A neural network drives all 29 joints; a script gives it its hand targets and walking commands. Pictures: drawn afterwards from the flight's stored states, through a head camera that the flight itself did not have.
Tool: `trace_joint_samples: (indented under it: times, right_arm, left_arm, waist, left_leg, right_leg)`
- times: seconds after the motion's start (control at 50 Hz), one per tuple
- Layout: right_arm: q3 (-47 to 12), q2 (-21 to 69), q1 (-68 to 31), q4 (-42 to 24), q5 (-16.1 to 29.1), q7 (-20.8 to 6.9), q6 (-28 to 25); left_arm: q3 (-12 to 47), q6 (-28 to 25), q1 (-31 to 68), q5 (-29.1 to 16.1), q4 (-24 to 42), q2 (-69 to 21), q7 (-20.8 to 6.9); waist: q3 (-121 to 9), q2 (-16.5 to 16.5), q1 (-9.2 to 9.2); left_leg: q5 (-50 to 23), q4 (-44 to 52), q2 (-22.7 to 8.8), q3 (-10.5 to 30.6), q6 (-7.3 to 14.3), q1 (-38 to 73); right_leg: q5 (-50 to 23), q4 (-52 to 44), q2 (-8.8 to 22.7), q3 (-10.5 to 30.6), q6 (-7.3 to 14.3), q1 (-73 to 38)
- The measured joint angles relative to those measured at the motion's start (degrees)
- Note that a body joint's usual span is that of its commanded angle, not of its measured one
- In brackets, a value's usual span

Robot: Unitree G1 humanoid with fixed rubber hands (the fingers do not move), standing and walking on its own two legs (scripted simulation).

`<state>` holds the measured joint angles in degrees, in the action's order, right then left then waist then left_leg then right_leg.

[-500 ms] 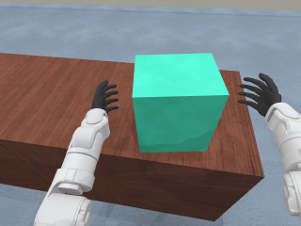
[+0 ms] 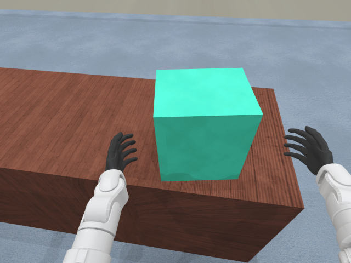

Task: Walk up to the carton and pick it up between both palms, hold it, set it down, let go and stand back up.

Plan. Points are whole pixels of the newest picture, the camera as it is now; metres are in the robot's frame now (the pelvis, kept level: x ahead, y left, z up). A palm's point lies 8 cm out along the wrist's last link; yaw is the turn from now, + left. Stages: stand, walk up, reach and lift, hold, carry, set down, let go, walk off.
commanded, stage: set down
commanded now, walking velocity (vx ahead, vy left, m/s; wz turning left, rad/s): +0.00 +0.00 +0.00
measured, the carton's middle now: (199, 127) +0.50 -0.01 +0.03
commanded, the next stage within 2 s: none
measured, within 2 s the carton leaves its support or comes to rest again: neither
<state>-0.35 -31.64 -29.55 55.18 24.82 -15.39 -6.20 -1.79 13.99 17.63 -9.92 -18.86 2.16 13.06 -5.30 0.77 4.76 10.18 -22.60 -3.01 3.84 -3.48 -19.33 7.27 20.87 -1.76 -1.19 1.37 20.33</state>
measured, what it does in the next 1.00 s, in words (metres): stands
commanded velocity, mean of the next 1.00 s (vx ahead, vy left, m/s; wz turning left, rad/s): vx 0.00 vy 0.00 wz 0.00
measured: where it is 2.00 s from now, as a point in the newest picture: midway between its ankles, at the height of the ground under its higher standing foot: outside the picture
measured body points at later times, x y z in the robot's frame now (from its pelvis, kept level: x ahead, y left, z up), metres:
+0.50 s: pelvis +0.01 +0.00 +0.00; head +0.04 +0.00 +0.45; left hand +0.30 +0.20 +0.01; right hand +0.33 -0.28 +0.01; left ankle +0.01 +0.16 -0.74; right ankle +0.03 -0.10 -0.74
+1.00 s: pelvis +0.02 +0.01 +0.00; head +0.05 +0.01 +0.45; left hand +0.27 +0.21 -0.03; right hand +0.29 -0.26 -0.03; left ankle +0.01 +0.16 -0.74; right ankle +0.03 -0.10 -0.74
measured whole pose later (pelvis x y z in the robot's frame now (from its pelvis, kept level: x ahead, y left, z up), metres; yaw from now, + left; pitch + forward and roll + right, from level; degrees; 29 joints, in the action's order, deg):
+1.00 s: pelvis +0.02 +0.01 +0.00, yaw +0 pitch +6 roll -1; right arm -5.4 -25.9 -6.3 52.0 23.2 -11.0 -19.1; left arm 1.1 -1.9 -0.9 -8.4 -24.1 3.7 9.6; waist -3.1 -0.2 3.7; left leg 12.0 -22.6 -2.5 3.8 -3.0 -16.4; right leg 9.2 20.9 -1.2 -1.2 0.9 17.3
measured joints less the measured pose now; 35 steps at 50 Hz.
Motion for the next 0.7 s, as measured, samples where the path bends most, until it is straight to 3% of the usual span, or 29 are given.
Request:
trace_joint_samples:
  times: [0.5,0.7]
  right_arm:
    - [-3.2,0.4,16.0,-2.2,0.0,-0.4,-10.6]
    - [-5.0,1.7,20.5,-2.5,0.0,0.5,-12.8]
  left_arm:
    - [2.6,-12.2,-13.9,1.3,0.0,-0.6,0.0]
    - [2.8,-15.5,-17.2,1.5,-1.1,-0.6,-1.2]
  waist:
    - [-0.6,-0.4,-0.59]
    - [0.3,-0.5,-0.6]
  left_leg:
    - [1.1,0.0,0.4,0.0,0.4,0.5]
    - [1.2,0.0,0.4,0.0,0.4,1.4]
  right_leg:
    - [1.2,0.0,0.4,0.0,-0.2,-0.6]
    - [1.3,0.0,0.4,0.0,-0.2,-1.5]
